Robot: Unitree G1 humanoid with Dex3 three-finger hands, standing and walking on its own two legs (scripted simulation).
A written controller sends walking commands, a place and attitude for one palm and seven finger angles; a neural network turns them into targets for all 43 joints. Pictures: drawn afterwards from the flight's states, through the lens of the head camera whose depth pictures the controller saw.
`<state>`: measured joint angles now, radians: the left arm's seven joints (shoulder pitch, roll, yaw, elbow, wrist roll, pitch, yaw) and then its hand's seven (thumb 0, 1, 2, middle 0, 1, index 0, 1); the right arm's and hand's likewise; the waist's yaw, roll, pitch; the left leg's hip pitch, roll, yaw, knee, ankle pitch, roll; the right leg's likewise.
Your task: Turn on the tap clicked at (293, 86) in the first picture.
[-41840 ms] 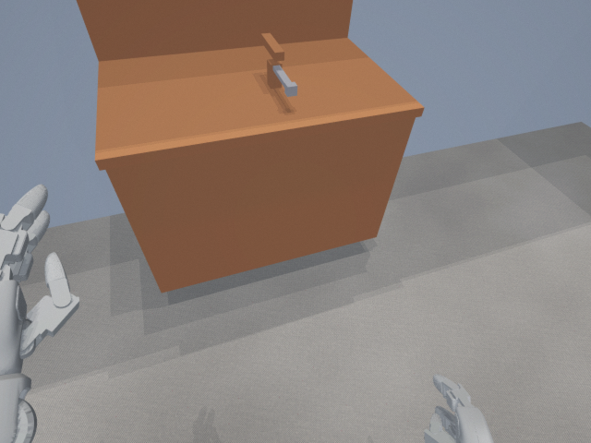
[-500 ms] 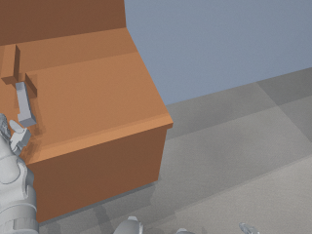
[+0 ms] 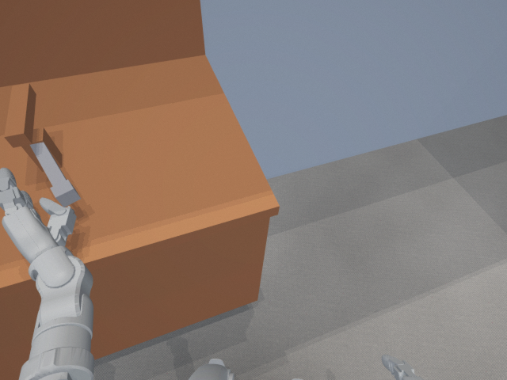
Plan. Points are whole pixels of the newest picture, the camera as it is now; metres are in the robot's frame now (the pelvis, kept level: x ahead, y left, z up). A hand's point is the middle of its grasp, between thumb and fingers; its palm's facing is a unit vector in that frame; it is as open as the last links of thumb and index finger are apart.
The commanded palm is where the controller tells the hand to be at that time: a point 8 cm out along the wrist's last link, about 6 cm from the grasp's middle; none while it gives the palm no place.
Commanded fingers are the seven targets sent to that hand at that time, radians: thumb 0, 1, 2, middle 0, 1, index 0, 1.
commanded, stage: push the lever round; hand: left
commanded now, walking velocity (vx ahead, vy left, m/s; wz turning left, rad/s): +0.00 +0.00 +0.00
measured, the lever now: (65, 193) +0.38 +0.32 +0.06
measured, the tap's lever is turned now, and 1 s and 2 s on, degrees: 20 46 71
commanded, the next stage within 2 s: lift the hand up off the lever in 1.72 s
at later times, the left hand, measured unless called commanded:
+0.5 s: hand (95, 198) +0.38 +0.28 +0.05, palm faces +0.80 -0.59 -0.08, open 7.7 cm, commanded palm +0.33 +0.28 +0.06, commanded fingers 0.00 0.90 0.90 -0.15 -0.15 -0.15 -0.15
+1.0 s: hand (114, 181) +0.41 +0.26 +0.05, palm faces +0.86 -0.51 -0.07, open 7.7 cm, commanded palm +0.37 +0.26 +0.06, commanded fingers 0.00 0.90 0.90 -0.15 -0.15 -0.15 -0.15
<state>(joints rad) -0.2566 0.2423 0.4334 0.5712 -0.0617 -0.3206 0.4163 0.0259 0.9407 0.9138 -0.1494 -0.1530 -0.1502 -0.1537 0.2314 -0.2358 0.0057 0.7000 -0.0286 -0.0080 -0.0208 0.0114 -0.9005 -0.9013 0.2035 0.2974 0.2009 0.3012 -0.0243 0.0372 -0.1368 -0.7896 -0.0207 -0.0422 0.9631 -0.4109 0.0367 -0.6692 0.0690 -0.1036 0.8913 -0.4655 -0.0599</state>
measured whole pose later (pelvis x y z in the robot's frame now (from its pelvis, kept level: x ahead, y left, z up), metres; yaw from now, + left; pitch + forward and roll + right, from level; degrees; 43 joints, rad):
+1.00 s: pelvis +0.00 -0.01 +0.00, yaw +1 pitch +16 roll -3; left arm -0.58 0.17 0.48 0.89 0.10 -0.31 0.80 0.01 0.92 0.91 -0.15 -0.15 -0.15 -0.15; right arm 0.27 -0.22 -0.02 0.76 -0.09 0.06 0.05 0.01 -0.90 -0.90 0.20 0.30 0.20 0.30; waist -0.09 0.04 -0.17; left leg -0.84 -0.02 -0.06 0.98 -0.41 0.02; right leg -0.72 0.07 -0.12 0.91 -0.47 -0.08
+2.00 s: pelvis +0.01 -0.02 +0.00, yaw +0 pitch +19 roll -3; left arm -0.80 0.27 0.58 1.11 0.17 -0.30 0.86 0.03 0.93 0.92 -0.15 -0.15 -0.15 -0.15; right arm 0.35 -0.22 -0.02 0.77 -0.12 0.07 0.10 0.01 -0.90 -0.90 0.20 0.30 0.20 0.30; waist -0.15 0.04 -0.18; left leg -0.89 -0.01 -0.06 0.97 -0.42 0.01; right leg -0.77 0.09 -0.12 0.90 -0.47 -0.09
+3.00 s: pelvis +0.01 -0.03 +0.01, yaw +1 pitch +14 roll -2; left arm -0.73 0.19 0.52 0.96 0.14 -0.20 0.85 0.02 0.90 0.90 -0.15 -0.15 -0.15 -0.15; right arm 0.29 -0.22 -0.03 0.77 -0.10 0.07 0.07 0.01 -0.90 -0.90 0.20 0.30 0.20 0.30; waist -0.11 0.05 -0.16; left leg -0.73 -0.02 -0.07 0.86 -0.37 0.01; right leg -0.61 0.08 -0.12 0.80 -0.44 -0.09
